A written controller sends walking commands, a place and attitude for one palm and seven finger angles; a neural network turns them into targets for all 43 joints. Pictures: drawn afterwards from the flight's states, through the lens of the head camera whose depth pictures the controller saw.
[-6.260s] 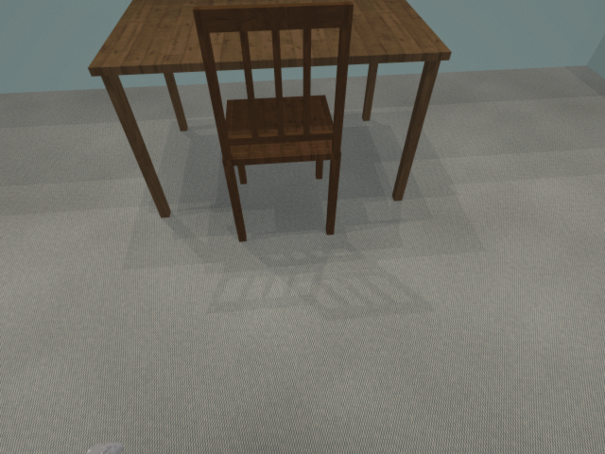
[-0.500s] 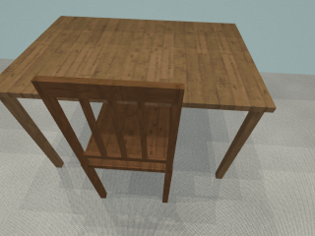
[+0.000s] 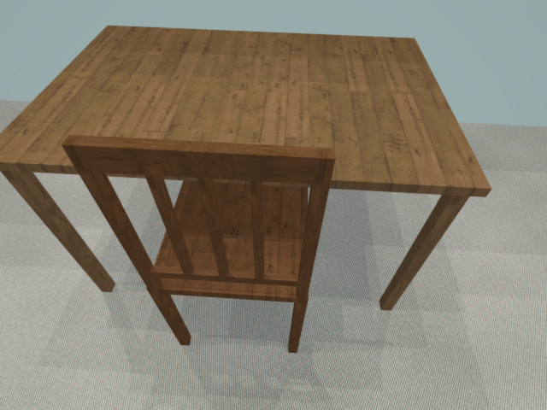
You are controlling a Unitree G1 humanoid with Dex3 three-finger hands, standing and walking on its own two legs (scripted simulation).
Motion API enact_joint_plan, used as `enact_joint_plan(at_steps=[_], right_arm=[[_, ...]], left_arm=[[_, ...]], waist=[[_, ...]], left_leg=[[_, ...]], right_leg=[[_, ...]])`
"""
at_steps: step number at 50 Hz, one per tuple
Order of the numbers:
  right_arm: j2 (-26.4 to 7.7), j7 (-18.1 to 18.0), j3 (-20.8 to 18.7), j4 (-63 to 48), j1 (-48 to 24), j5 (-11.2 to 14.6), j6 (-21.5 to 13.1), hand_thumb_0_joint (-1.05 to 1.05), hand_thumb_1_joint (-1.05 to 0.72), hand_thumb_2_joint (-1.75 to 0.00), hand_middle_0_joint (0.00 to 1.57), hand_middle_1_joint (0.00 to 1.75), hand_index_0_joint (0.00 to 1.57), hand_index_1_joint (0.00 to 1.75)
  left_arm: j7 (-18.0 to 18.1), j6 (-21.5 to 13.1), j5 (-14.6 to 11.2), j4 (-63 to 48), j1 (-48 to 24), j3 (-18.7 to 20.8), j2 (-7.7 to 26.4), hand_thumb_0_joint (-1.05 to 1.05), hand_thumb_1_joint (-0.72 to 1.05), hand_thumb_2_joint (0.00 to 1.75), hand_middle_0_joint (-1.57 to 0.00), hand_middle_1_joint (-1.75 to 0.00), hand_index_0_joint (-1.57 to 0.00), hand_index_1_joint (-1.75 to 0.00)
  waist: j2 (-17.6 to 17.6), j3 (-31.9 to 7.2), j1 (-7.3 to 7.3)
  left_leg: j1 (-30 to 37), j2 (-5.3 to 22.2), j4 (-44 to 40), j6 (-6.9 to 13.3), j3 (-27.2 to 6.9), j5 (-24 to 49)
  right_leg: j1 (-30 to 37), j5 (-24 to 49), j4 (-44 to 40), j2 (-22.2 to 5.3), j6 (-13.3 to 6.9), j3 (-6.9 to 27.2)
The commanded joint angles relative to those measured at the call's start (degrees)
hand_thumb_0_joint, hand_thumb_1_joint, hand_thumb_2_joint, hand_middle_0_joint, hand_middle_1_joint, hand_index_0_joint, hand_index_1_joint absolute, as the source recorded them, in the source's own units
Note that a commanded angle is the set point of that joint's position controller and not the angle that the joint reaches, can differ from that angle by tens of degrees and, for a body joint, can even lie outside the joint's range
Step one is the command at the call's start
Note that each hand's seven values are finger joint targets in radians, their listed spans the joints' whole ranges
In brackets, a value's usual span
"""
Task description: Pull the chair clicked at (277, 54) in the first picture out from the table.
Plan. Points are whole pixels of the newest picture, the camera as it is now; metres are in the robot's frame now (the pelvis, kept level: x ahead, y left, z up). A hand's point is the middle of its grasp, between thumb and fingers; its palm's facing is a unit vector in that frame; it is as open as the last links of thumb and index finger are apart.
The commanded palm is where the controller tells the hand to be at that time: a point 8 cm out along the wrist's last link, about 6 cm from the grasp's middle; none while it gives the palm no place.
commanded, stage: look again from close up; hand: left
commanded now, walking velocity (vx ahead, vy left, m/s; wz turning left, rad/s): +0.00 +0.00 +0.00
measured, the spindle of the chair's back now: (215, 232) +0.45 +0.15 -0.07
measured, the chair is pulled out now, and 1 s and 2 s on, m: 0.00 0.00 0.00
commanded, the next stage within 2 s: raise the hand toward the chair's back in 0.70 s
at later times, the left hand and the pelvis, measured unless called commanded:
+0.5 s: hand out of the picture -0.01 +0.22 -0.18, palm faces -0.02 -0.97 -0.22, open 7.4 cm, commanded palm none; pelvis -0.03 +0.03 -0.01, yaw -1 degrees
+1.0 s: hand (134, 385) +0.16 +0.20 -0.03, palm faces +0.19 -0.98 -0.11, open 7.7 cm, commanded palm +0.08 +0.25 -0.07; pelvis -0.05 +0.02 -0.02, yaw +1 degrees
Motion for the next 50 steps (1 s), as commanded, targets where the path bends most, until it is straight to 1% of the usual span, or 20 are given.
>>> enact_joint_plan(at_steps=[1, 2, 4, 7, 9, 12, 16, 23, 29, 39, 40, 41, 42, 43, 44, 45, 46, 47, 48, 50], right_arm=[[-3.9, 1.2, -1.3, -6.8, 4.7, -0.3, -1.5, 0.00, -0.90, -0.90, 0.20, 0.30, 0.20, 0.30], [-5.3, 1.2, -1.4, -6.9, 6.4, -0.8, -2.0, 0.00, -0.90, -0.90, 0.20, 0.30, 0.20, 0.30], [-6.5, 0.8, -1.4, -7.5, 5.9, -0.5, -2.3, 0.00, -0.90, -0.90, 0.20, 0.30, 0.20, 0.30], [-7.0, 0.4, -1.3, -8.4, 4.2, -0.3, -2.1, 0.00, -0.90, -0.90, 0.20, 0.30, 0.20, 0.30], [-7.1, 0.5, -1.3, -8.8, 3.9, -0.3, -1.7, 0.00, -0.90, -0.90, 0.20, 0.30, 0.20, 0.30], [-6.8, 0.7, -1.3, -8.8, 2.2, -0.4, -1.4, 0.00, -0.90, -0.90, 0.20, 0.30, 0.20, 0.30], [-7.5, 1.2, -1.4, -8.9, 2.1, -0.4, -1.3, 0.00, -0.90, -0.90, 0.20, 0.30, 0.20, 0.30], [-7.9, 1.3, -1.3, -8.2, 2.3, -0.1, -1.7, 0.00, -0.90, -0.90, 0.20, 0.30, 0.20, 0.30], [-7.5, 1.1, -1.1, -6.6, 2.8, 0.1, -2.1, 0.00, -0.90, -0.90, 0.20, 0.30, 0.20, 0.30], [-6.8, 1.0, -0.9, -4.3, 2.2, 0.3, -1.9, 0.00, -0.90, -0.90, 0.20, 0.30, 0.20, 0.30], [-8.6, 1.2, -1.2, -7.7, 0.2, 0.1, -2.1, 0.00, -0.90, -0.90, 0.20, 0.30, 0.20, 0.30], [-16.6, -1.2, -3.5, -25.9, 3.2, 2.7, -9.9, 0.00, -0.90, -0.90, 0.20, 0.30, 0.20, 0.30], [-10.1, -3.8, -0.8, -22.6, -3.4, 2.7, -14.6, 0.00, -0.90, -0.90, 0.20, 0.30, 0.20, 0.30], [-9.0, -3.0, -1.9, -23.9, -1.9, 2.7, -18.5, 0.00, -0.90, -0.90, 0.20, 0.30, 0.20, 0.30], [-9.4, -2.5, -2.6, -22.0, -0.3, 3.7, -18.9, 0.00, -0.90, -0.90, 0.20, 0.30, 0.20, 0.30], [-11.0, -2.3, -3.6, -25.0, -1.1, 3.0, -19.0, 0.00, -0.90, -0.90, 0.20, 0.30, 0.20, 0.30], [-12.3, -2.2, -4.3, -26.0, -1.6, 1.8, -18.9, 0.00, -0.90, -0.90, 0.20, 0.30, 0.20, 0.30], [-12.1, -1.7, -4.8, -27.8, -2.1, 1.3, -18.5, 0.00, -0.90, -0.90, 0.20, 0.30, 0.20, 0.30], [-11.6, -1.1, -4.9, -29.3, -3.5, 0.7, -18.0, 0.00, -0.90, -0.90, 0.20, 0.30, 0.20, 0.30], [-11.1, 0.3, -6.0, -32.3, -6.8, 0.1, -17.6, 0.00, -0.90, -0.90, 0.20, 0.30, 0.20, 0.30]], left_arm=[[1.7, -2.6, 0.8, -4.8, 3.2, 0.9, 8.1, 0.00, 0.90, 0.90, -0.20, -0.30, -0.20, -0.30], [1.4, -2.5, 0.8, -6.3, 2.9, 1.2, 7.9, 0.00, 0.90, 0.90, -0.20, -0.30, -0.20, -0.30], [1.3, -2.1, 0.2, -6.9, 4.7, 1.3, 7.1, 0.00, 0.90, 0.90, -0.20, -0.30, -0.20, -0.30], [1.1, -0.9, 0.3, -7.5, 4.9, 1.0, 6.7, 0.00, 0.90, 0.90, -0.20, -0.30, -0.20, -0.30], [1.0, -0.3, 0.2, -7.7, 4.5, 0.9, 6.6, 0.00, 0.90, 0.90, -0.20, -0.30, -0.20, -0.30], [0.5, 0.4, 0.3, -8.1, 3.9, 0.6, 6.8, 0.00, 0.90, 0.90, -0.20, -0.30, -0.20, -0.30], [0.2, 0.7, 0.4, -8.5, 3.5, 0.6, 7.6, 0.00, 0.90, 0.90, -0.20, -0.30, -0.20, -0.30], [-0.1, 0.4, 0.5, -8.1, 4.3, 0.4, 8.4, 0.00, 0.90, 0.90, -0.20, -0.30, -0.20, -0.30], [0.1, -0.1, 0.4, -6.6, 5.3, 0.3, 8.3, 0.00, 0.90, 0.90, -0.20, -0.30, -0.20, -0.30], [0.2, -0.3, 0.3, -4.2, 6.5, -0.1, 7.7, 0.00, 0.90, 0.90, -0.20, -0.30, -0.20, -0.30], [2.1, -1.4, 1.4, -3.6, 7.1, 0.0, 7.2, 0.00, 0.90, 0.90, -0.20, -0.30, -0.20, -0.30], [2.3, -12.8, -9.7, -92.7, -32.9, 6.4, 19.4, 0.00, 0.88, 0.89, -0.20, -0.30, -0.20, -0.30], [5.1, -11.4, -6.1, -88.1, -21.7, 10.1, 22.6, 0.00, 0.85, 0.88, -0.20, -0.29, -0.20, -0.29], [5.2, -3.8, -6.3, -72.1, 5.8, 0.5, 5.0, 0.00, 0.83, 0.87, -0.19, -0.29, -0.19, -0.29], [4.6, -1.5, -9.2, -66.5, 9.1, -2.7, -1.7, 0.00, 0.81, 0.86, -0.19, -0.29, -0.19, -0.29], [3.5, -4.0, -9.4, -71.3, 3.5, -1.1, 0.2, 0.00, 0.78, 0.85, -0.19, -0.28, -0.19, -0.28], [2.3, -6.8, -8.6, -67.5, 3.7, 2.7, 3.5, 0.00, 0.76, 0.84, -0.19, -0.28, -0.19, -0.28], [0.3, -9.6, -8.8, -61.2, 10.6, 4.9, 2.9, 0.00, 0.74, 0.83, -0.18, -0.27, -0.18, -0.27], [-2.8, -13.7, -9.3, -56.1, 15.6, 3.8, -0.8, 0.00, 0.71, 0.82, -0.18, -0.27, -0.18, -0.27], [-10.3, -23.2, -11.7, -52.8, 20.8, 4.5, -2.6, 0.00, 0.67, 0.80, -0.18, -0.26, -0.18, -0.26]], waist=[[-3.7, 0.0, -2.65], [0.9, -4.0, -2.27], [2.1, -7.3, -1.31], [3.9, -2.7, -0.44], [0.9, 0.1, -0.44], [1.4, 4.2, 0.12], [1.6, 4.5, 0.03], [1.1, 2.3, 0.20], [0.6, -0.6, 0.10], [-0.1, 1.1, 0.12], [0.3, 3.6, 0.07], [11.3, -26.4, -6.47], [12.7, -23.7, -2.06], [12.2, -16.8, -1.94], [8.1, -9.9, -2.91], [7.0, -5.6, -2.95], [1.9, -5.3, -3.87], [-4.1, -4.5, -2.76], [-10.2, -4.7, -1.28], [-14.4, -7.4, 2.02]], left_leg=[[-4.2, 2.4, 8.2, 2.5, -1.4, 2.0], [-1.7, 2.3, 7.3, 2.9, -1.3, 9.3], [0.9, 3.7, 8.8, 3.7, -2.8, 21.3], [0.1, 4.6, 7.6, 4.4, -4.1, 24.7], [-2.0, 4.4, 6.0, 4.4, -5.0, 18.7], [-4.2, 3.7, 2.0, 4.5, -5.4, 7.9], [-4.9, 3.4, -1.7, 4.2, -6.2, -1.9], [-2.6, 3.4, -2.9, 4.2, -5.8, 0.3], [1.6, 3.4, -0.8, 4.1, -4.4, 10.3], [2.3, 3.3, -1.4, 3.7, -3.7, 10.8], [-1.0, 5.0, 8.7, 2.6, -4.3, 22.7], [17.3, -0.3, 3.2, 2.8, -3.4, 25.7], [19.8, 2.3, 3.2, 3.0, -1.3, 25.7], [14.7, 2.8, 0.4, 2.9, -4.3, 25.0], [7.2, 1.2, 1.8, 2.3, -5.0, 21.8], [1.8, 0.4, 5.1, 2.0, -5.2, 13.6], [-3.4, -0.7, 8.9, 2.0, -4.8, 8.0], [-8.5, -1.6, 11.7, 1.9, -4.3, 6.3], [-13.1, -1.1, 14.7, 1.3, -3.9, 5.9], [-22.2, -1.2, 21.1, 0.8, -2.7, 2.5]], right_leg=[[-6.4, 38.0, 3.4, -7.8, -2.4, 5.3], [-4.4, 38.3, 7.1, -6.5, -2.6, 4.1], [-4.8, 31.6, 9.0, -4.8, -2.5, 3.6], [-8.1, 20.3, 7.9, -3.3, -2.1, 3.0], [-9.2, 13.4, 6.8, -2.9, -2.1, 3.0], [-11.6, 5.0, 4.8, -2.7, -1.8, 3.5], [-12.8, -1.4, 3.7, -2.8, -1.4, 3.6], [-11.8, 1.7, 2.6, -3.5, -1.0, 3.7], [-10.4, 9.0, 2.4, -4.4, -0.6, 3.9], [-10.5, 11.3, 0.9, -5.0, -0.4, 4.1], [-13.3, 22.3, 0.5, -5.7, -0.3, 6.9], [-11.6, 24.9, 8.4, -0.1, -1.5, -1.4], [-16.1, 12.7, 11.6, 0.9, -1.1, -1.2], [-21.5, 4.0, 16.1, 1.7, -1.4, -2.9], [-23.0, 2.0, 15.9, 0.6, -0.7, -2.8], [-24.4, 3.2, 13.0, 0.5, -0.5, -3.3], [-26.6, 5.7, 11.5, 0.7, -0.6, -3.8], [-28.2, 5.9, 12.4, 1.4, -0.7, -4.8], [-32.0, 5.3, 16.7, 2.1, -0.7, -5.8], [-37.2, 4.2, 24.3, 2.1, -0.8, -4.6]])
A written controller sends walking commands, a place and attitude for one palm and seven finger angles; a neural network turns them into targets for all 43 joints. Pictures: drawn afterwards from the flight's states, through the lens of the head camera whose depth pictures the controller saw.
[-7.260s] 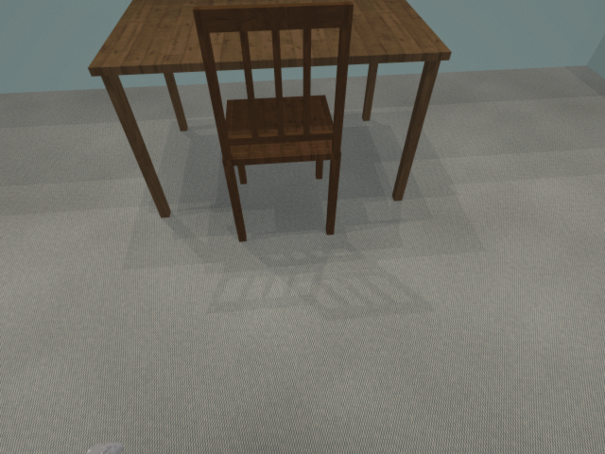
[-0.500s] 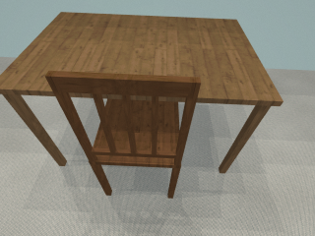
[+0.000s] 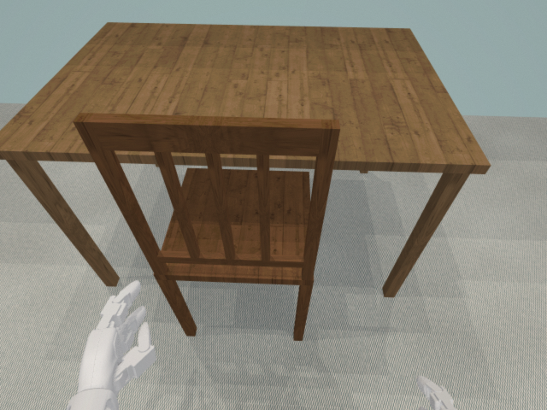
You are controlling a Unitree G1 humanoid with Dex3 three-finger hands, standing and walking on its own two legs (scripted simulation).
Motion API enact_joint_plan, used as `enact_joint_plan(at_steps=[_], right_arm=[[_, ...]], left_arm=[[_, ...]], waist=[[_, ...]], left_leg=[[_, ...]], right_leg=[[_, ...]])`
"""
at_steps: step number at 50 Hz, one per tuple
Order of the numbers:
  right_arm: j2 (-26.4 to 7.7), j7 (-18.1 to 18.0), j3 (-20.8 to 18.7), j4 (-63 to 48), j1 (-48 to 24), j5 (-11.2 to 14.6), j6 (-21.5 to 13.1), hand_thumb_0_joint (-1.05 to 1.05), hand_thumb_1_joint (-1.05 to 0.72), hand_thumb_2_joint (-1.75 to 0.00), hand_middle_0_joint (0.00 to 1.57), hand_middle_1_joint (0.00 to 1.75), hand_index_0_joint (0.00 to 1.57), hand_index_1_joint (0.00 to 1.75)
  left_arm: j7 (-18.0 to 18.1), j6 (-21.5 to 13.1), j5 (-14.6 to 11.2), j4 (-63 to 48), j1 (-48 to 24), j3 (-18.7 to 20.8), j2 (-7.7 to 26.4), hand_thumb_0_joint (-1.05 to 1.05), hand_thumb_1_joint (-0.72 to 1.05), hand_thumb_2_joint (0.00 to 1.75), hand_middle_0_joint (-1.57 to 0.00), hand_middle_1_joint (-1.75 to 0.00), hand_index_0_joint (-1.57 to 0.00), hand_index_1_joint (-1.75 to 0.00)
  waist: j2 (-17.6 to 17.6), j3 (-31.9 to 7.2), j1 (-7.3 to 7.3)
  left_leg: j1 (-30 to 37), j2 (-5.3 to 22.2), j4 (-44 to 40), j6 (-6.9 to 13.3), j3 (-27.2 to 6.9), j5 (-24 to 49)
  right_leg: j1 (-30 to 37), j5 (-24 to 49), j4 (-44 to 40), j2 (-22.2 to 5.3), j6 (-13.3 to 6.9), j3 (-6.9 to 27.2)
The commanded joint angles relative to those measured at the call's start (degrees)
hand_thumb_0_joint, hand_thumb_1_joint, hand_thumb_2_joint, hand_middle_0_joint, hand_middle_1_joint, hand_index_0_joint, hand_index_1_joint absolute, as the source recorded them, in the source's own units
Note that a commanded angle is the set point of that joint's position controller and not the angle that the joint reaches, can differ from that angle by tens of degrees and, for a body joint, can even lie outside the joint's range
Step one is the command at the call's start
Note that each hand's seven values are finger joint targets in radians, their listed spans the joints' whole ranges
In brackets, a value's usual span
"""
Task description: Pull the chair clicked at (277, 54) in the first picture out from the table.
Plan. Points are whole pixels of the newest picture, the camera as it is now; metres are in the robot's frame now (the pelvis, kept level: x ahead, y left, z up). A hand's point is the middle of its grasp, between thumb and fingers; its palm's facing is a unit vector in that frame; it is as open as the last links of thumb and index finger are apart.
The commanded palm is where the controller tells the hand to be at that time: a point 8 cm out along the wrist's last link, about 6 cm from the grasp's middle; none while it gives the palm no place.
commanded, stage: raise the hand toward the chair's back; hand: left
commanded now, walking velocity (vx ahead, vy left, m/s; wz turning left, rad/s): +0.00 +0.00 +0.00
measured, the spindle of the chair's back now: (222, 212) +0.50 +0.12 -0.05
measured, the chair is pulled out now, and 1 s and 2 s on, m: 0.00 0.00 0.00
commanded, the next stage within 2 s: aim the fingers beside a spindle in 1.90 s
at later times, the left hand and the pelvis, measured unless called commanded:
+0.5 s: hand (167, 385) +0.18 +0.16 -0.04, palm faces -0.07 -1.00 -0.03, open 11.7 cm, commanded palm +0.15 +0.23 -0.03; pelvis -0.05 -0.03 -0.09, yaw -1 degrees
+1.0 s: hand (146, 362) +0.20 +0.19 -0.03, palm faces -0.02 -1.00 -0.04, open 15.8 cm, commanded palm +0.18 +0.25 -0.02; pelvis -0.03 +0.00 -0.07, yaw -1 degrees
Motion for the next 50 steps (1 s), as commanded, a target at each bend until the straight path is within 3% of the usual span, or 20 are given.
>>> enact_joint_plan(at_steps=[1, 2, 3, 5, 7, 8, 11, 12, 14, 17, 21, 22, 24, 27, 31, 34, 37, 40, 44, 50], right_arm=[[-8.1, 1.7, -5.0, -13.5, -8.9, -1.0, -2.8, 0.00, -0.90, -0.90, 0.20, 0.30, 0.20, 0.30], [-8.0, 2.6, -5.2, -14.9, -10.0, -0.3, -2.5, 0.00, -0.90, -0.90, 0.20, 0.30, 0.20, 0.30], [-8.1, 3.0, -5.4, -16.8, -10.6, -0.1, -2.2, 0.00, -0.90, -0.90, 0.20, 0.30, 0.20, 0.30], [-8.1, 2.7, -5.7, -21.0, -11.5, 0.5, -0.9, 0.00, -0.90, -0.90, 0.20, 0.30, 0.20, 0.30], [-7.9, 1.6, -5.3, -23.5, -12.0, 0.8, 0.5, 0.00, -0.90, -0.90, 0.20, 0.30, 0.20, 0.30], [-7.5, 1.1, -5.0, -25.0, -11.7, 0.9, 0.6, 0.00, -0.90, -0.90, 0.20, 0.30, 0.20, 0.30], [-6.3, -0.6, -4.3, -23.9, -8.2, 0.2, 0.1, 0.00, -0.90, -0.90, 0.20, 0.30, 0.20, 0.30], [-6.6, -1.1, -4.0, -23.1, -7.3, -0.1, -0.2, 0.00, -0.90, -0.90, 0.20, 0.30, 0.20, 0.30], [-6.9, -2.0, -3.3, -21.4, -6.5, -0.2, -1.4, 0.00, -0.90, -0.90, 0.20, 0.30, 0.20, 0.30], [-7.9, -3.0, -2.7, -19.5, -6.2, 0.6, -2.5, 0.00, -0.90, -0.90, 0.20, 0.30, 0.20, 0.30], [-7.7, -3.4, -2.8, -19.6, -7.1, 1.2, -2.4, 0.00, -0.90, -0.90, 0.20, 0.30, 0.20, 0.30], [-7.4, -3.4, -2.9, -19.3, -7.7, 1.3, -1.8, 0.00, -0.90, -0.90, 0.20, 0.30, 0.20, 0.30], [-6.5, -3.0, -3.1, -19.4, -7.9, 1.2, -1.3, 0.00, -0.90, -0.90, 0.20, 0.30, 0.20, 0.30], [-5.5, -2.5, -3.4, -18.7, -8.1, 0.7, -1.1, 0.00, -0.90, -0.90, 0.20, 0.30, 0.20, 0.30], [-6.2, -1.9, -3.5, -17.8, -6.7, 0.4, -1.4, 0.00, -0.90, -0.90, 0.20, 0.30, 0.20, 0.30], [-7.2, -1.9, -3.6, -18.1, -5.9, 0.6, -1.6, 0.00, -0.90, -0.90, 0.20, 0.30, 0.20, 0.30], [-7.7, -2.1, -3.5, -18.4, -5.5, 0.6, -1.9, 0.00, -0.90, -0.90, 0.20, 0.30, 0.20, 0.30], [-7.9, -2.0, -3.4, -18.9, -5.0, 0.6, -2.0, 0.00, -0.90, -0.90, 0.20, 0.30, 0.20, 0.30], [-8.0, -1.7, -3.3, -19.0, -5.0, 0.6, -1.3, 0.00, -0.90, -0.90, 0.20, 0.30, 0.20, 0.30], [-8.3, -1.3, -2.9, -20.4, -4.7, 0.6, 0.3, 0.00, -0.90, -0.90, 0.20, 0.30, 0.20, 0.30]], left_arm=[[-13.4, -18.1, -3.7, 3.6, 15.8, 2.5, -1.8, 0.00, 0.64, 0.79, -0.17, -0.26, -0.17, -0.26], [-17.3, -21.7, -4.3, 5.8, 15.7, 6.6, 2.5, 0.00, 0.62, 0.78, -0.17, -0.26, -0.17, -0.26], [-20.4, -24.3, -5.0, 5.2, 14.3, 8.0, 4.1, 0.00, 0.60, 0.77, -0.17, -0.25, -0.17, -0.25], [-22.2, -23.7, -6.5, 1.2, 11.3, 11.4, 7.1, 0.00, 0.55, 0.75, -0.16, -0.25, -0.16, -0.25], [-21.4, -21.9, -8.5, -6.3, 4.8, 13.9, 10.2, 0.00, 0.50, 0.73, -0.16, -0.24, -0.16, -0.24], [-20.5, -21.9, -9.0, -12.5, 1.8, 12.7, 10.0, 0.00, 0.48, 0.72, -0.16, -0.23, -0.16, -0.23], [-17.1, -25.6, -7.9, -26.0, -6.1, 10.5, 10.3, 0.00, 0.41, 0.69, -0.15, -0.22, -0.15, -0.22], [-16.6, -26.7, -7.4, -29.3, -9.4, 9.1, 10.7, 0.00, 0.39, 0.68, -0.15, -0.22, -0.15, -0.22], [-17.7, -27.3, -7.2, -27.1, -10.1, 5.3, 9.0, 0.00, 0.34, 0.66, -0.14, -0.21, -0.14, -0.21], [-21.2, -23.9, -7.8, -19.4, -8.0, 5.0, 9.6, 0.00, 0.27, 0.63, -0.14, -0.20, -0.14, -0.20], [-22.7, -16.0, -9.7, -16.0, -3.7, 10.0, 12.0, 0.00, 0.18, 0.59, -0.13, -0.19, -0.13, -0.19], [-22.1, -14.0, -9.8, -13.2, -1.0, 12.2, 12.7, 0.00, 0.15, 0.58, -0.13, -0.18, -0.13, -0.18], [-20.4, -13.1, -10.4, -16.5, -0.6, 13.8, 12.3, 0.00, 0.11, 0.56, -0.12, -0.18, -0.12, -0.18], [-17.3, -14.6, -9.4, -17.5, 1.1, 14.3, 11.5, 0.00, 0.04, 0.53, -0.11, -0.16, -0.11, -0.16], [-15.8, -18.4, -7.8, -15.8, -0.5, 10.3, 8.9, 0.00, -0.06, 0.49, -0.10, -0.15, -0.10, -0.15], [-16.5, -19.8, -7.7, -14.2, -1.2, 9.9, 9.4, 0.00, -0.13, 0.46, -0.10, -0.14, -0.10, -0.14], [-16.8, -20.4, -8.0, -16.3, -2.8, 10.4, 10.6, 0.00, -0.20, 0.43, -0.09, -0.13, -0.09, -0.13], [-16.6, -20.3, -8.2, -18.9, -2.7, 10.3, 10.5, 0.00, -0.27, 0.40, -0.08, -0.12, -0.08, -0.12], [-15.9, -18.8, -7.4, -19.4, -2.8, 8.9, 9.5, 0.00, -0.36, 0.36, -0.07, -0.10, -0.07, -0.10], [-15.6, -16.1, -6.6, -19.1, -3.4, 9.1, 10.1, 0.00, -0.50, 0.30, -0.06, -0.08, -0.06, -0.08]], waist=[[-13.8, -4.1, 5.51], [-7.9, -5.4, 6.76], [-5.3, -7.2, 6.42], [-3.7, -11.3, 7.19], [-1.9, -11.8, 6.48], [0.9, -13.5, 5.69], [6.7, -15.5, 2.53], [4.8, -16.0, 0.63], [4.9, -12.7, -1.46], [1.8, -11.0, -1.88], [0.7, -15.7, 1.62], [0.6, -15.1, 2.63], [-0.1, -18.1, 3.47], [0.1, -18.0, 4.00], [-0.8, -14.3, 1.66], [-1.7, -14.0, 1.48], [0.9, -15.9, 2.04], [2.4, -18.1, 2.06], [4.5, -16.9, 1.54], [4.6, -16.0, 1.16]], left_leg=[[-8.4, 0.0, 9.1, -1.3, -1.6, 4.2], [-10.6, -0.4, 11.5, -1.6, -1.2, 4.3], [-12.2, -0.5, 14.1, -1.4, -0.5, 3.8], [-15.0, -1.2, 17.0, -0.5, 0.8, 0.5], [-17.7, -1.2, 18.9, -0.1, 0.7, -4.9], [-17.7, -1.1, 20.2, 0.4, 0.8, -6.2], [-15.4, 0.4, 23.1, 1.3, -0.9, -5.8], [-16.1, 0.9, 24.2, 1.6, -1.4, -6.4], [-18.0, 1.2, 25.9, 1.8, -2.1, -7.8], [-20.6, 1.5, 26.3, 1.9, -3.0, -9.4], [-20.2, 0.9, 24.4, 1.9, -3.0, -7.0], [-19.7, 0.9, 23.5, 1.8, -3.2, -5.8], [-17.9, 0.8, 22.4, 1.8, -3.2, -2.6], [-16.2, 1.0, 20.7, 1.6, -3.3, -0.1], [-16.0, 1.1, 20.0, 1.5, -3.2, -2.8], [-16.5, 1.0, 19.5, 1.6, -3.2, -4.6], [-14.6, 1.0, 18.6, 1.6, -3.3, -4.6], [-11.9, 1.0, 17.8, 1.6, -3.5, -2.8], [-9.4, 1.3, 16.9, 1.3, -4.2, -1.3], [-8.0, 1.5, 15.7, 0.9, -5.0, -1.1]], right_leg=[[-19.0, 9.7, 7.6, 4.2, -2.6, -3.1], [-18.9, 11.4, 10.0, 3.5, -3.2, -1.3], [-19.7, 11.6, 12.2, 3.2, -3.3, -0.3], [-20.3, 7.6, 13.9, 3.1, -2.9, 1.6], [-22.7, -1.7, 12.4, 3.1, -2.4, 4.5], [-23.8, -5.0, 11.7, 2.8, -2.2, 6.4], [-28.0, -6.1, 12.4, 3.6, -2.8, 6.9], [-29.6, -6.6, 12.8, 4.0, -2.6, 6.8], [-32.4, -8.3, 12.2, 4.1, -2.5, 7.2], [-33.2, -10.3, 11.4, 4.5, -2.3, 7.2], [-26.8, -9.1, 9.9, 3.4, -1.8, 7.8], [-25.9, -7.4, 10.0, 3.7, -2.0, 7.1], [-22.9, -1.7, 10.6, 3.1, -1.4, 6.4], [-22.9, 2.3, 12.3, 3.6, -1.6, 4.0], [-28.0, -1.4, 12.9, 4.1, -1.7, 2.2], [-28.4, -3.9, 12.5, 4.0, -1.9, 2.3], [-28.3, -3.3, 13.2, 4.3, -2.2, 1.3], [-27.5, -0.6, 13.9, 4.4, -2.4, 0.2], [-28.4, 1.4, 14.3, 4.7, -2.5, -1.0], [-28.0, 2.1, 13.9, 5.1, -2.6, -1.8]])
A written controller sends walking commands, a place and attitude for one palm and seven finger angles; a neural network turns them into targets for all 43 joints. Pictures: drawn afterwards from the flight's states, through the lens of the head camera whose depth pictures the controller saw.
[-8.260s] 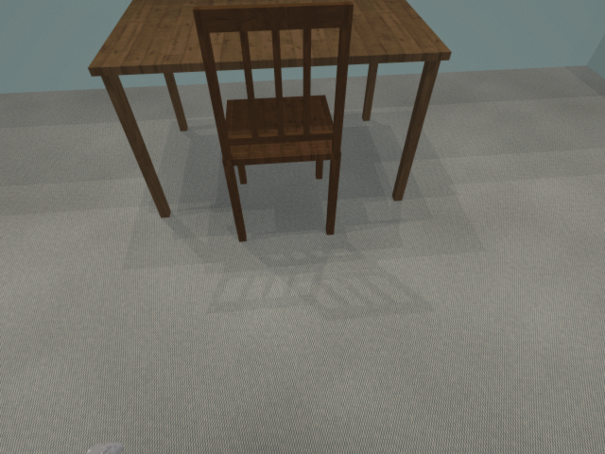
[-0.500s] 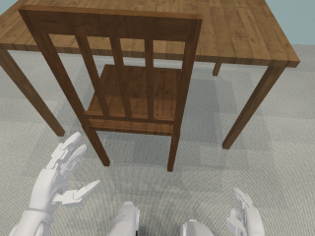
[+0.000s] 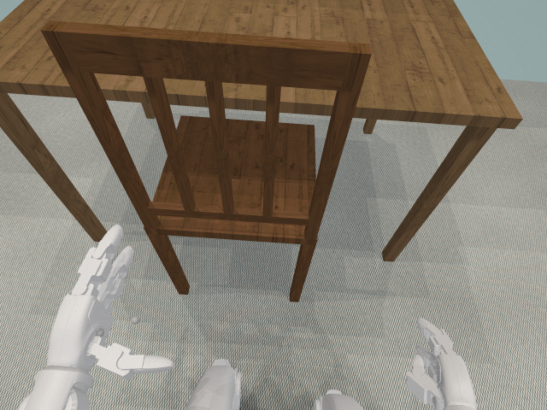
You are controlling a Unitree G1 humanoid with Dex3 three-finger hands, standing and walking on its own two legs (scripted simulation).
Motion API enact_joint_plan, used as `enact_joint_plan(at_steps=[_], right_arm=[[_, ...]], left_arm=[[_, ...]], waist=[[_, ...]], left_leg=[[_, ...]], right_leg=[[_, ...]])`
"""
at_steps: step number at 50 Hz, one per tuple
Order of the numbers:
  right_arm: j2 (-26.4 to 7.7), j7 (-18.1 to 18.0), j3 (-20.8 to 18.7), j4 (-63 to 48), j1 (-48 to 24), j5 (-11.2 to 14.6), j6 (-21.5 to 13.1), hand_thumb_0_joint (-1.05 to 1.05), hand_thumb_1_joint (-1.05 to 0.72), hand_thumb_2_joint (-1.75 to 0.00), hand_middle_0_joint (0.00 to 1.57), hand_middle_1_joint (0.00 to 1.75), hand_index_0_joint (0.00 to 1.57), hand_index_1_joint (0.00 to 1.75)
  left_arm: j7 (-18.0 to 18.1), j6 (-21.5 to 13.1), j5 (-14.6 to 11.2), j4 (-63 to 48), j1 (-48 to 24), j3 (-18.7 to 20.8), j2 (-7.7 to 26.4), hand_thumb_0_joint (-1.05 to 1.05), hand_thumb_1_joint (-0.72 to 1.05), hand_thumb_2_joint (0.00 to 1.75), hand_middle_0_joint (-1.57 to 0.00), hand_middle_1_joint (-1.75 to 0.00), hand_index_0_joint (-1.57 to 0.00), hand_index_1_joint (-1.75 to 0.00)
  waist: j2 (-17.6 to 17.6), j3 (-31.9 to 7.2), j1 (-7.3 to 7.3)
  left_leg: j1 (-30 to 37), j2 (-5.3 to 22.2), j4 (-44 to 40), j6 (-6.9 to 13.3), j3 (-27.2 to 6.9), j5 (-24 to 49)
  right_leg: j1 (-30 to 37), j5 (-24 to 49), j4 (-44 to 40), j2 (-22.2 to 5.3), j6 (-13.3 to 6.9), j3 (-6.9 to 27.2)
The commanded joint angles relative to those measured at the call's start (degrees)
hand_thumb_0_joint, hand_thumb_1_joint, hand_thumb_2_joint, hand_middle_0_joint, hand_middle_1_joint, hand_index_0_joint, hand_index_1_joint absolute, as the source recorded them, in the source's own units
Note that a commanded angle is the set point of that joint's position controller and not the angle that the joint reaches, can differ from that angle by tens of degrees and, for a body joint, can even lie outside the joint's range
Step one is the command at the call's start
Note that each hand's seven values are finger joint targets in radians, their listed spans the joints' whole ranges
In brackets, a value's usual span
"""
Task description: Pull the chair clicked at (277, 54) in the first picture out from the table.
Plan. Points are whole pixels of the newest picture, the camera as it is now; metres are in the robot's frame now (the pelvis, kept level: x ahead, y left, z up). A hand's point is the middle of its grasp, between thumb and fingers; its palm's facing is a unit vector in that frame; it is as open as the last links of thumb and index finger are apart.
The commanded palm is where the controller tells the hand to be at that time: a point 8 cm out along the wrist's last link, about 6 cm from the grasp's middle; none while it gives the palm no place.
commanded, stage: raise the hand toward the chair's back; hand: left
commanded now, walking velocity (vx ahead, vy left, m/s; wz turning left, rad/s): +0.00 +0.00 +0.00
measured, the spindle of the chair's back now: (222, 158) +0.53 +0.13 +0.02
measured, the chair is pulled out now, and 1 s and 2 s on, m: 0.00 0.00 0.00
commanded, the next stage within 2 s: aim the fingers beside a spindle in 0.90 s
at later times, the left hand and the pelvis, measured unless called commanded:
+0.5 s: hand (123, 301) +0.25 +0.21 +0.05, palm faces +0.00 -1.00 -0.05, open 16.9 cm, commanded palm +0.22 +0.26 +0.06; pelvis +0.00 +0.00 +0.01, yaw +0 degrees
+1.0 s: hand (131, 302) +0.24 +0.20 +0.05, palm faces +0.00 -1.00 -0.05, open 16.9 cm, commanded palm +0.22 +0.26 +0.06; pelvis +0.00 -0.01 +0.01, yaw +0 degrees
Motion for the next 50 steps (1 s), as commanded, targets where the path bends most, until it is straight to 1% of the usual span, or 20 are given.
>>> enact_joint_plan(at_steps=[1, 2, 5, 8, 9, 12, 16, 18, 22, 24, 27, 30, 32, 34, 37, 39, 40, 45, 47, 50], right_arm=[[-7.8, -0.3, -2.5, -8.6, -0.7, -0.2, -2.1, 0.00, -0.90, -0.90, 0.20, 0.30, 0.20, 0.30], [-7.9, -0.3, -2.5, -8.8, -0.6, -0.2, -1.9, 0.00, -0.90, -0.90, 0.20, 0.30, 0.20, 0.30], [-7.9, -0.1, -2.1, -9.5, -0.3, -0.3, -1.6, 0.00, -0.90, -0.90, 0.20, 0.30, 0.20, 0.30], [-8.0, 0.0, -1.7, -9.7, -0.3, -0.3, -1.2, 0.00, -0.90, -0.90, 0.20, 0.30, 0.20, 0.30], [-8.1, -0.1, -1.7, -9.6, -0.1, -0.3, -1.2, 0.00, -0.90, -0.90, 0.20, 0.30, 0.20, 0.30], [-8.4, -0.3, -1.7, -9.3, -0.3, -0.3, -1.3, 0.00, -0.90, -0.90, 0.20, 0.30, 0.20, 0.30], [-8.6, -0.4, -1.6, -9.2, -0.1, -0.1, -1.5, 0.00, -0.90, -0.90, 0.20, 0.30, 0.20, 0.30], [-8.8, -0.4, -1.4, -8.9, -0.1, 0.0, -1.7, 0.00, -0.90, -0.90, 0.20, 0.30, 0.20, 0.30], [-8.8, -0.5, -1.8, -8.4, 0.0, 0.0, -2.0, 0.00, -0.90, -0.90, 0.20, 0.30, 0.20, 0.30], [-8.7, -0.3, -1.8, -8.2, 0.1, 0.1, -2.0, 0.00, -0.90, -0.90, 0.20, 0.30, 0.20, 0.30], [-8.8, -0.3, -1.9, -8.0, 0.1, 0.1, -2.1, 0.00, -0.90, -0.90, 0.20, 0.30, 0.20, 0.30], [-8.7, -0.1, -2.0, -8.1, 0.1, 0.0, -2.3, 0.00, -0.90, -0.90, 0.20, 0.30, 0.20, 0.30], [-8.8, -0.1, -2.1, -7.8, 0.2, 0.0, -2.2, 0.00, -0.90, -0.90, 0.20, 0.30, 0.20, 0.30], [-8.6, -0.1, -2.1, -7.9, 0.1, 0.1, -2.3, 0.00, -0.90, -0.90, 0.20, 0.30, 0.20, 0.30], [-8.7, -0.1, -2.1, -7.5, 0.1, -0.1, -2.2, 0.00, -0.90, -0.90, 0.20, 0.30, 0.20, 0.30], [-8.6, 0.0, -2.1, -7.7, 0.0, 0.0, -2.3, 0.00, -0.90, -0.90, 0.20, 0.30, 0.20, 0.30], [-8.6, -0.1, -2.1, -7.7, 0.0, 0.1, -2.2, 0.00, -0.90, -0.90, 0.20, 0.30, 0.20, 0.30], [-8.6, -0.2, -1.9, -7.8, -0.1, 0.1, -2.1, 0.00, -0.90, -0.90, 0.20, 0.30, 0.20, 0.30], [-8.6, -0.3, -2.0, -7.6, -0.1, 0.0, -2.1, 0.00, -0.90, -0.90, 0.20, 0.30, 0.20, 0.30], [-8.5, -0.3, -1.9, -7.7, -0.4, 0.1, -2.1, 0.00, -0.90, -0.90, 0.20, 0.30, 0.20, 0.30]], left_arm=[[0.4, -2.4, -0.4, -11.6, -2.7, 4.0, 6.6, 0.00, -0.50, 0.30, -0.06, -0.08, -0.06, -0.08], [0.6, -2.1, -0.1, -11.7, -2.8, 4.8, 7.6, 0.00, -0.50, 0.30, -0.06, -0.08, -0.06, -0.08], [0.5, -1.9, -0.2, -12.6, -4.0, 4.1, 7.1, 0.00, -0.50, 0.30, -0.06, -0.08, -0.06, -0.08], [0.1, -1.6, -0.3, -11.5, -5.3, 4.5, 7.7, 0.00, -0.50, 0.30, -0.06, -0.08, -0.06, -0.08], [-0.1, -1.5, -0.6, -11.1, -5.8, 5.0, 7.9, 0.00, -0.50, 0.30, -0.06, -0.08, -0.06, -0.08], [-0.8, -1.3, -0.9, -9.9, -6.4, 6.2, 9.2, 0.00, -0.50, 0.30, -0.06, -0.08, -0.06, -0.08], [-1.8, -1.2, -1.7, -10.0, -8.1, 6.1, 9.0, 0.00, -0.50, 0.30, -0.06, -0.08, -0.06, -0.08], [-1.8, -1.0, -1.7, -9.3, -8.4, 6.3, 9.5, 0.00, -0.50, 0.30, -0.06, -0.08, -0.06, -0.08], [-1.9, -0.9, -2.3, -8.2, -7.9, 7.8, 10.4, 0.00, -0.50, 0.30, -0.06, -0.08, -0.06, -0.08], [-2.1, -1.0, -2.5, -7.6, -7.5, 6.8, 9.1, 0.00, -0.50, 0.30, -0.06, -0.08, -0.06, -0.08], [-1.9, -1.2, -2.4, -6.7, -7.4, 7.7, 10.1, 0.00, -0.50, 0.30, -0.06, -0.08, -0.06, -0.08], [-1.6, -1.9, -2.4, -8.2, -8.0, 7.4, 9.9, 0.00, -0.50, 0.30, -0.06, -0.08, -0.06, -0.08], [-1.4, -2.2, -2.2, -7.5, -7.7, 8.0, 10.4, 0.00, -0.50, 0.30, -0.06, -0.08, -0.06, -0.08], [-1.3, -2.7, -2.2, -8.0, -7.8, 7.5, 9.7, 0.00, -0.50, 0.30, -0.06, -0.08, -0.06, -0.08], [-1.1, -2.7, -2.1, -6.8, -7.8, 8.0, 10.4, 0.00, -0.50, 0.30, -0.06, -0.08, -0.06, -0.08], [-1.4, -2.9, -2.2, -7.5, -8.2, 7.1, 9.5, 0.00, -0.50, 0.30, -0.06, -0.08, -0.06, -0.08], [-1.5, -2.9, -2.2, -7.3, -8.3, 6.9, 9.3, 0.00, -0.50, 0.30, -0.06, -0.08, -0.06, -0.08], [-1.8, -2.8, -2.2, -7.4, -8.7, 6.9, 9.6, 0.00, -0.50, 0.30, -0.06, -0.08, -0.06, -0.08], [-1.8, -2.9, -2.3, -7.2, -8.5, 7.6, 10.2, 0.00, -0.50, 0.30, -0.06, -0.08, -0.06, -0.08], [-2.0, -3.0, -2.5, -6.9, -8.8, 7.0, 9.3, 0.00, -0.50, 0.30, -0.06, -0.08, -0.06, -0.08]], waist=[[3.1, -11.5, -0.12], [3.7, -11.8, 0.10], [5.1, -11.6, -0.36], [4.6, -10.8, -0.49], [3.2, -11.0, -0.55], [3.4, -11.0, -0.27], [3.1, -11.6, -0.61], [4.3, -11.2, -0.48], [2.8, -11.6, -0.12], [2.9, -11.1, -0.31], [2.1, -10.4, -0.16], [4.0, -11.3, -0.08], [1.7, -11.1, -0.40], [3.7, -11.3, -0.23], [2.5, -10.9, -0.53], [3.5, -11.2, -0.60], [2.5, -10.9, -0.83], [2.8, -11.2, -0.81], [1.7, -11.5, -0.74], [1.8, -11.1, -0.91]], left_leg=[[20.8, -1.3, -11.3, 0.9, -2.2, 8.0], [21.1, -1.2, -11.4, 0.9, -2.2, 8.5], [22.7, -1.1, -11.7, 0.6, -2.5, 9.1], [22.1, -1.3, -12.0, 0.6, -2.8, 7.9], [21.8, -1.3, -12.0, 0.7, -2.8, 7.6], [21.4, -1.4, -12.0, 0.7, -2.6, 7.3], [21.8, -1.5, -12.2, 0.8, -2.2, 7.1], [21.8, -1.6, -12.6, 0.8, -2.3, 6.7], [21.5, -1.7, -12.5, 0.9, -2.0, 7.8], [21.5, -1.7, -12.6, 0.8, -1.7, 7.8], [20.1, -1.8, -12.6, 0.9, -1.5, 6.9], [20.9, -1.8, -12.4, 0.9, -1.2, 7.7], [20.4, -1.7, -12.2, 1.0, -1.2, 7.7], [21.0, -1.8, -12.1, 0.9, -1.0, 8.3], [20.1, -1.7, -11.8, 1.1, -1.0, 8.0], [20.8, -1.8, -11.8, 1.1, -0.9, 8.4], [20.9, -1.7, -11.8, 1.1, -1.0, 8.3], [20.7, -1.8, -11.7, 1.1, -0.9, 8.1], [20.5, -1.8, -11.3, 1.2, -0.9, 8.6], [20.5, -1.9, -11.2, 1.2, -0.8, 8.6]], right_leg=[[-1.4, 10.7, -10.5, 2.6, -1.8, -0.9], [-1.1, 10.9, -10.6, 2.7, -1.9, -0.9], [-1.5, 11.3, -10.7, 2.7, -1.9, -1.2], [-1.4, 10.5, -11.1, 2.8, -2.0, -1.2], [-0.9, 10.5, -11.3, 2.8, -1.9, -1.2], [-0.6, 10.2, -11.6, 2.9, -2.0, -1.0], [0.2, 10.2, -12.5, 2.8, -1.8, -0.6], [0.1, 9.8, -12.5, 2.8, -1.9, -0.6], [1.5, 10.7, -13.3, 2.9, -1.9, -0.4], [1.3, 10.8, -13.4, 2.8, -1.8, -0.5], [1.8, 9.9, -13.7, 2.9, -1.7, -0.1], [1.8, 10.7, -13.5, 2.6, -1.7, 0.1], [1.9, 10.7, -13.6, 2.8, -1.6, 0.1], [2.0, 11.3, -13.4, 2.6, -1.7, 0.2], [1.9, 11.3, -13.5, 2.7, -1.6, 0.4], [1.9, 11.7, -13.5, 2.5, -1.6, 0.5], [1.5, 11.7, -13.6, 2.6, -1.5, 0.3], [2.1, 11.5, -13.7, 2.5, -1.5, 0.5], [2.6, 12.1, -13.9, 2.6, -1.5, 0.8], [2.2, 12.3, -13.9, 2.4, -1.4, 0.8]])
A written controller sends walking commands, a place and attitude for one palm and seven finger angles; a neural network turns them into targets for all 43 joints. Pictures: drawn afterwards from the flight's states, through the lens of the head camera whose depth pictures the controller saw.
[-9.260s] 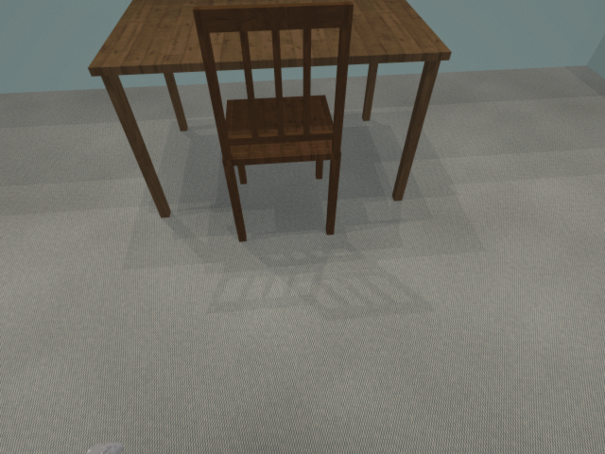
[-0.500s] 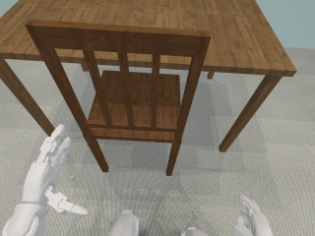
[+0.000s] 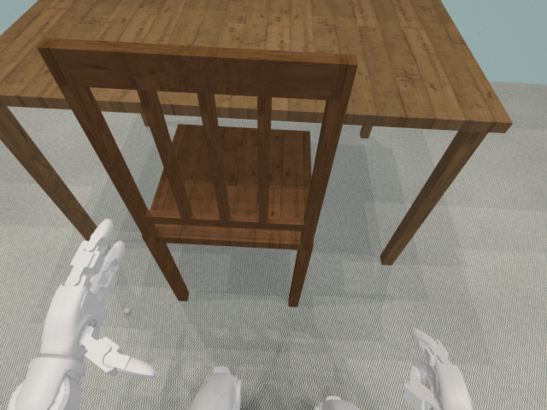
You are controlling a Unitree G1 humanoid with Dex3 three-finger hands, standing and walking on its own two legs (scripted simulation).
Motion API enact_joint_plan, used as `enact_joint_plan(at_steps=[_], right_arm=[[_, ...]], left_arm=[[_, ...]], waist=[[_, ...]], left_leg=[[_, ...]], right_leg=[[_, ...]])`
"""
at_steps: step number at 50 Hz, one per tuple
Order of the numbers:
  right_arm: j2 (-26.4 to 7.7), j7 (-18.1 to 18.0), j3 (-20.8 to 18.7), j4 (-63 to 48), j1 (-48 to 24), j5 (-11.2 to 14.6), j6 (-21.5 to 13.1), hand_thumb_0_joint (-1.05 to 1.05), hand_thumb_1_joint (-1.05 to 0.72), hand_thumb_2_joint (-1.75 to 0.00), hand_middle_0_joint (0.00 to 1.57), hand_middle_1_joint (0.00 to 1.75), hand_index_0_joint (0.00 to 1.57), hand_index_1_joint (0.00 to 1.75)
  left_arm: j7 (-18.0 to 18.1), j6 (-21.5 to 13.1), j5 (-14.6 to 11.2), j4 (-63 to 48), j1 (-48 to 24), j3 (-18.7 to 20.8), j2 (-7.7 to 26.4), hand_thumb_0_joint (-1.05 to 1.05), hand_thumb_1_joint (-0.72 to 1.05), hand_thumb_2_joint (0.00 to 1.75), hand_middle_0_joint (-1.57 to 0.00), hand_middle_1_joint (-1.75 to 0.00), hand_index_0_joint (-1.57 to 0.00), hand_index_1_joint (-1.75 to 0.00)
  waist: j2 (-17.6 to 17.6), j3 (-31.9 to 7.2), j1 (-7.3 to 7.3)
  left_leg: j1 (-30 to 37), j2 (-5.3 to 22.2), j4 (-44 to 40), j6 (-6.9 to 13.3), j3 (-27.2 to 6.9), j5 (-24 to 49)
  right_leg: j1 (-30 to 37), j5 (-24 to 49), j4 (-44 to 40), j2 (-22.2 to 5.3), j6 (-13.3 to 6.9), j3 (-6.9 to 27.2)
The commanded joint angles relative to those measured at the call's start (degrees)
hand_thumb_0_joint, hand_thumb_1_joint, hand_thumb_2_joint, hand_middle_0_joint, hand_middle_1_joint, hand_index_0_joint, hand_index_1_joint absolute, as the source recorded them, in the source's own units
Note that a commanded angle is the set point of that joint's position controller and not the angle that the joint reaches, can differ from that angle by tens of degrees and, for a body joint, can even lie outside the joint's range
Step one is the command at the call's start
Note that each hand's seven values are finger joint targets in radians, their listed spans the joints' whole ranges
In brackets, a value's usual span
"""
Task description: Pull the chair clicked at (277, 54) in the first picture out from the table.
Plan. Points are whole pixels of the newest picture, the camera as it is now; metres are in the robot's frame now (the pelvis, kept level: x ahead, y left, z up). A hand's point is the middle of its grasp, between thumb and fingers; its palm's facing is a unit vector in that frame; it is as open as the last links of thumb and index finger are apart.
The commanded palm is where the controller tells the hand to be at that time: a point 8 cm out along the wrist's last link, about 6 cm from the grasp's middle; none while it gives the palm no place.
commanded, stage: aim the fingers beside a spindle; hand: left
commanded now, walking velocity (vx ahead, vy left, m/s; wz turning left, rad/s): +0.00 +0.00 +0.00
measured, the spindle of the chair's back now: (217, 167) +0.52 +0.13 +0.01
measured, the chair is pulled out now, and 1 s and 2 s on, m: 0.00 0.00 0.00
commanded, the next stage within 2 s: push the fingers through the gap in 2.00 s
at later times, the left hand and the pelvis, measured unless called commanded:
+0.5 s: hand (145, 284) +0.28 +0.19 +0.03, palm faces -0.02 -1.00 -0.05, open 16.9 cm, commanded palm +0.27 +0.25 +0.03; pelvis +0.00 +0.00 -0.01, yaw -1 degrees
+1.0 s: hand (157, 257) +0.33 +0.20 +0.01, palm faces -0.02 -1.00 -0.04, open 16.9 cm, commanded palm +0.32 +0.25 +0.01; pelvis -0.01 +0.01 -0.02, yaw -2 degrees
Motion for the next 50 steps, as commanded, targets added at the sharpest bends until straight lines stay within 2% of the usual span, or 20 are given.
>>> enact_joint_plan(at_steps=[1, 2, 5, 7, 10, 12, 13, 17, 19, 25, 27, 28, 32, 35, 36, 40, 41, 43, 46, 50], right_arm=[[-8.1, -0.7, -3.5, -7.9, -1.8, 0.0, -3.1, 0.00, -0.90, -0.90, 0.20, 0.30, 0.20, 0.30], [-8.4, -0.8, -3.5, -7.2, -1.6, -0.1, -3.0, 0.00, -0.90, -0.90, 0.20, 0.30, 0.20, 0.30], [-8.6, -0.9, -3.3, -7.1, -1.5, -0.1, -3.2, 0.00, -0.90, -0.90, 0.20, 0.30, 0.20, 0.30], [-9.0, -1.1, -3.3, -6.7, -1.2, -0.3, -3.4, 0.00, -0.90, -0.90, 0.20, 0.30, 0.20, 0.30], [-8.9, -0.9, -3.3, -6.9, -0.9, -0.3, -3.6, 0.00, -0.90, -0.90, 0.20, 0.30, 0.20, 0.30], [-9.0, -0.9, -3.6, -6.6, -0.8, -0.4, -3.4, 0.00, -0.90, -0.90, 0.20, 0.30, 0.20, 0.30], [-8.8, -0.6, -3.4, -7.0, -0.9, -0.4, -3.3, 0.00, -0.90, -0.90, 0.20, 0.30, 0.20, 0.30], [-9.0, -0.3, -3.6, -6.6, -0.6, -0.5, -2.4, 0.00, -0.90, -0.90, 0.20, 0.30, 0.20, 0.30], [-8.9, 0.0, -3.5, -6.9, -0.6, -0.6, -2.3, 0.00, -0.90, -0.90, 0.20, 0.30, 0.20, 0.30], [-9.2, 0.2, -3.7, -6.3, 0.0, -0.8, -1.6, 0.00, -0.90, -0.90, 0.20, 0.30, 0.20, 0.30], [-9.5, -0.1, -3.7, -5.8, 0.2, -0.9, -1.2, 0.00, -0.90, -0.90, 0.20, 0.30, 0.20, 0.30], [-9.4, -0.1, -3.6, -5.8, 0.1, -0.8, -1.2, 0.00, -0.90, -0.90, 0.20, 0.30, 0.20, 0.30], [-9.7, -0.2, -3.7, -5.3, 0.5, -0.9, -0.9, 0.00, -0.90, -0.90, 0.20, 0.30, 0.20, 0.30], [-9.5, 0.0, -3.7, -5.2, 0.6, -0.8, -0.6, 0.00, -0.90, -0.90, 0.20, 0.30, 0.20, 0.30], [-9.6, 0.0, -3.7, -5.0, 0.9, -0.9, -0.5, 0.00, -0.90, -0.90, 0.20, 0.30, 0.20, 0.30], [-9.9, 0.1, -3.8, -4.6, 1.3, -1.0, 0.4, 0.00, -0.90, -0.90, 0.20, 0.30, 0.20, 0.30], [-9.9, 0.2, -3.8, -4.7, 1.2, -1.0, 0.5, 0.00, -0.90, -0.90, 0.20, 0.30, 0.20, 0.30], [-9.9, 0.3, -3.6, -4.7, 1.5, -1.1, 1.0, 0.00, -0.90, -0.90, 0.20, 0.30, 0.20, 0.30], [-9.8, 0.6, -3.8, -4.8, 1.6, -1.2, 1.2, 0.00, -0.90, -0.90, 0.20, 0.30, 0.20, 0.30], [-10.1, 0.8, -3.8, -4.2, 2.1, -1.3, 2.0, 0.00, -0.90, -0.90, 0.20, 0.30, 0.20, 0.30]], left_arm=[[0.2, -4.1, -0.9, -10.4, -4.8, 4.7, 8.0, 0.00, -0.50, 0.30, -0.06, -0.08, -0.06, -0.08], [0.3, -4.1, -0.7, -9.2, -6.2, 5.5, 9.1, 0.00, -0.50, 0.30, -0.06, -0.08, -0.06, -0.08], [-0.4, -4.8, -0.6, -7.9, -10.2, 4.0, 8.0, 0.00, -0.50, 0.30, -0.06, -0.08, -0.06, -0.08], [-0.5, -5.2, -0.6, -7.2, -12.4, 5.1, 9.6, 0.00, -0.50, 0.30, -0.06, -0.08, -0.06, -0.08], [-0.8, -5.4, -0.5, -8.0, -14.2, 3.7, 8.4, 0.00, -0.50, 0.30, -0.06, -0.08, -0.06, -0.08], [-0.3, -4.9, -0.3, -6.1, -11.5, 6.3, 10.6, 0.00, -0.50, 0.30, -0.06, -0.08, -0.06, -0.08], [-0.4, -4.8, -0.4, -6.9, -12.1, 4.4, 8.6, 0.00, -0.50, 0.30, -0.06, -0.08, -0.06, -0.08], [0.8, -4.2, 0.2, -3.7, -12.8, 5.4, 9.2, 0.00, -0.50, 0.30, -0.06, -0.08, -0.06, -0.08], [1.3, -4.7, 0.6, -4.9, -15.5, 3.6, 7.8, 0.00, -0.50, 0.30, -0.06, -0.08, -0.06, -0.08], [1.8, -5.9, 1.0, -2.2, -18.7, 4.3, 8.5, 0.00, -0.50, 0.30, -0.06, -0.08, -0.06, -0.08], [2.0, -6.2, 1.1, -0.6, -20.2, 6.2, 10.7, 0.00, -0.50, 0.30, -0.06, -0.08, -0.06, -0.08], [1.8, -6.3, 1.3, -0.9, -22.9, 4.8, 9.5, 0.00, -0.50, 0.30, -0.06, -0.08, -0.06, -0.08], [1.3, -6.2, 1.1, 1.7, -24.1, 6.4, 11.1, 0.00, -0.50, 0.30, -0.06, -0.08, -0.06, -0.08], [1.0, -6.0, 1.3, 1.7, -26.6, 4.2, 9.1, 0.00, -0.50, 0.30, -0.06, -0.08, -0.06, -0.08], [1.1, -5.7, 1.3, 2.9, -27.1, 3.9, 8.7, 0.00, -0.50, 0.30, -0.06, -0.08, -0.06, -0.08], [1.8, -5.6, 1.9, 5.8, -30.7, 5.7, 10.6, 0.00, -0.50, 0.30, -0.06, -0.08, -0.06, -0.08], [2.0, -6.0, 2.2, 5.5, -31.1, 5.9, 11.1, 0.00, -0.50, 0.30, -0.06, -0.08, -0.06, -0.08], [2.4, -6.0, 2.5, 6.2, -31.9, 6.4, 11.8, 0.00, -0.50, 0.30, -0.06, -0.08, -0.06, -0.08], [2.8, -6.6, 2.7, 6.1, -34.0, 4.9, 10.1, 0.00, -0.50, 0.30, -0.06, -0.08, -0.06, -0.08], [3.2, -6.6, 3.3, 9.0, -37.0, 4.9, 10.7, 0.00, -0.50, 0.30, -0.06, -0.08, -0.06, -0.08]], waist=[[1.4, -11.0, -0.31], [0.3, -10.6, -0.70], [1.2, -9.7, -1.36], [0.4, -10.9, -1.24], [3.2, -13.9, -0.90], [2.0, -14.9, 0.07], [2.5, -15.2, -0.22], [0.7, -13.6, -0.18], [2.4, -14.3, -0.65], [1.4, -14.8, -0.92], [0.4, -14.6, -0.80], [1.6, -15.2, -1.42], [1.2, -17.3, -0.89], [3.0, -18.2, -1.26], [1.6, -17.6, -1.49], [0.7, -17.4, -1.50], [2.4, -18.3, -1.12], [1.9, -18.6, -1.27], [3.1, -19.6, -1.45], [2.7, -19.2, -1.93]], left_leg=[[16.8, -2.1, -8.4, 1.7, -0.2, 7.8], [16.0, -2.0, -7.9, 1.8, -0.4, 7.5], [15.3, -2.1, -7.4, 1.7, -0.3, 5.5], [15.0, -1.9, -6.8, 1.9, -0.4, 5.9], [17.3, -1.9, -6.8, 1.8, -0.5, 8.1], [17.1, -1.7, -6.7, 1.8, -0.5, 9.8], [17.4, -2.0, -6.6, 1.8, -0.3, 10.4], [15.6, -1.7, -6.8, 1.6, -0.5, 9.3], [16.3, -1.8, -6.5, 1.6, -0.4, 9.3], [14.8, -1.7, -5.5, 1.6, -0.3, 8.2], [13.6, -1.6, -5.0, 1.7, -0.3, 7.4], [14.2, -1.6, -4.8, 1.7, -0.3, 7.5], [14.3, -1.5, -4.3, 1.8, -0.5, 8.3], [15.8, -1.4, -4.2, 1.6, -0.6, 9.2], [15.4, -1.4, -4.0, 1.6, -0.7, 9.2], [13.4, -1.5, -3.4, 1.6, -0.7, 8.0], [14.2, -1.4, -3.4, 1.5, -0.8, 8.5], [14.1, -1.3, -3.2, 1.5, -0.9, 8.9], [15.5, -1.3, -2.9, 1.3, -1.0, 9.3], [14.3, -1.1, -2.4, 1.2, -1.3, 8.5]], right_leg=[[-1.3, 11.5, -11.0, 1.9, -0.9, 1.2], [-1.7, 11.2, -10.7, 2.0, -0.9, 1.3], [-3.9, 9.1, -10.6, 1.8, -0.9, 1.6], [-3.8, 9.3, -10.2, 1.9, -0.9, 1.9], [-3.4, 11.3, -9.2, 1.7, -1.2, 1.5], [-2.4, 12.9, -8.8, 1.9, -1.2, 1.5], [-2.4, 13.9, -8.7, 1.7, -1.1, 1.5], [-3.3, 12.8, -8.3, 2.0, -1.1, 1.2], [-4.3, 12.7, -7.8, 1.7, -1.1, 1.2], [-5.5, 11.6, -7.3, 1.7, -1.1, 1.6], [-5.9, 10.8, -7.2, 2.0, -1.2, 1.9], [-6.5, 11.0, -6.8, 1.8, -1.2, 1.9], [-6.1, 11.5, -6.4, 2.0, -1.3, 2.0], [-7.4, 12.1, -5.8, 1.8, -1.3, 1.7], [-7.6, 12.2, -5.7, 1.8, -1.3, 1.6], [-8.3, 11.3, -5.2, 1.8, -1.2, 1.8], [-8.5, 11.4, -4.8, 1.8, -1.4, 1.8], [-8.5, 11.8, -4.5, 1.9, -1.5, 1.7], [-9.8, 11.6, -4.1, 2.0, -1.5, 1.6], [-11.1, 11.1, -3.5, 2.0, -1.5, 1.5]])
